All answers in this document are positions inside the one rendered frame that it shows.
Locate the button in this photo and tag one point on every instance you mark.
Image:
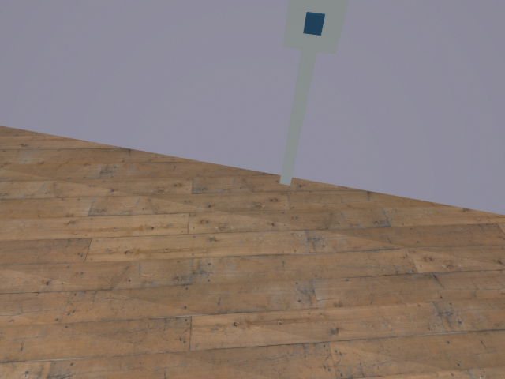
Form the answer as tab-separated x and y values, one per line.
314	23

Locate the panel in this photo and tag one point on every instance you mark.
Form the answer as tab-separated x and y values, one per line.
294	38

